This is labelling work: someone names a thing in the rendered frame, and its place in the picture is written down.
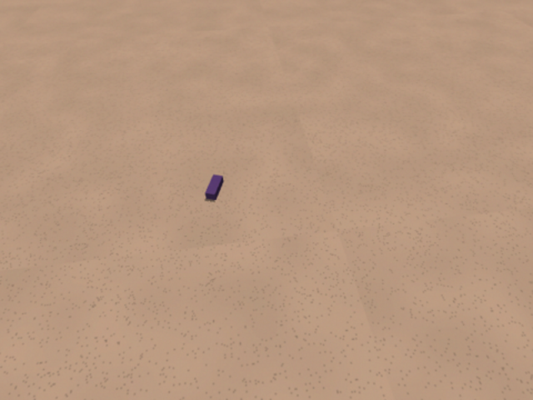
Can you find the small box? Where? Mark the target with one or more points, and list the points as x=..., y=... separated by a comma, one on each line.
x=214, y=187

